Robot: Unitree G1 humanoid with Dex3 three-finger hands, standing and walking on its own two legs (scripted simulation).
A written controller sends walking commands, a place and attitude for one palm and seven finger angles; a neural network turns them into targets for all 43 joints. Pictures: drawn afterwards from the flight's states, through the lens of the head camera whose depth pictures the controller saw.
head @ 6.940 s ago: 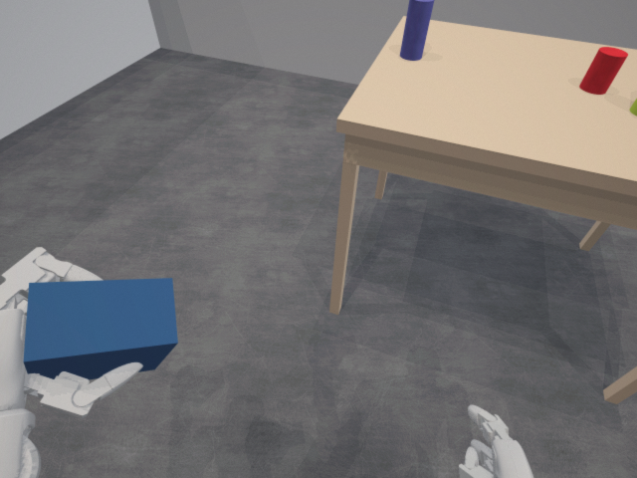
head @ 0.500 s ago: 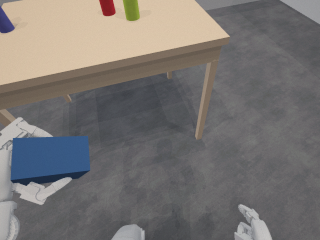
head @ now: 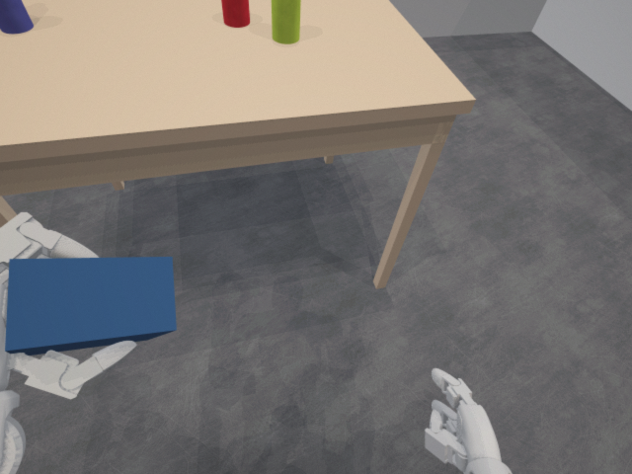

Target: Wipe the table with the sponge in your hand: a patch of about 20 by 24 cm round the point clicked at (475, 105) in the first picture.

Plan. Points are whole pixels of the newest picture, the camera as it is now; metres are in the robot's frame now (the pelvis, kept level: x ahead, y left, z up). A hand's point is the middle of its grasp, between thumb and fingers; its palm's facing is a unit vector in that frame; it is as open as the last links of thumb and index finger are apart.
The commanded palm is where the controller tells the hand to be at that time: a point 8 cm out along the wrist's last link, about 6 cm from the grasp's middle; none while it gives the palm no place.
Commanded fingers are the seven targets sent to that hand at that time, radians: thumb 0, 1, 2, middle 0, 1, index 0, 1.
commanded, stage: come to a stop and stand still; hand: left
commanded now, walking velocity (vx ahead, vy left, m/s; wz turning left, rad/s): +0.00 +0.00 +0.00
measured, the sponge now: (114, 306) +0.23 +0.21 +0.15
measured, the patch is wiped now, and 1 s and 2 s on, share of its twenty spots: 0.00 0.00 0.00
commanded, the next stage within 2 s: look again from close up in 0.72 s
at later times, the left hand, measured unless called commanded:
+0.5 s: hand (66, 352) +0.18 +0.23 +0.16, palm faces +0.37 -0.84 -0.41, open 10.3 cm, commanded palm +0.13 +0.27 +0.18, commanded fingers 0.00 0.10 1.30 -1.20 -1.60 -1.20 -1.60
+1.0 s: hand (1, 308) +0.21 +0.29 +0.17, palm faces +0.44 -0.81 -0.38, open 10.3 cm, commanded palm +0.12 +0.30 +0.18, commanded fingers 0.00 0.10 1.30 -1.20 -1.60 -1.20 -1.60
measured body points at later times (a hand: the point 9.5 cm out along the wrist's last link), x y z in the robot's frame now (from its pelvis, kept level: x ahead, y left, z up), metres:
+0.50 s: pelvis -0.04 +0.00 +0.00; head -0.02 +0.00 +0.45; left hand +0.16 +0.27 +0.18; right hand +0.10 -0.26 -0.09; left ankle +0.01 +0.12 -0.74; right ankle -0.02 -0.11 -0.74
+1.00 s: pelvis -0.05 +0.02 +0.00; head -0.02 +0.03 +0.45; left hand +0.18 +0.33 +0.19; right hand +0.12 -0.20 -0.08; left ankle +0.01 +0.12 -0.74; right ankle -0.02 -0.11 -0.74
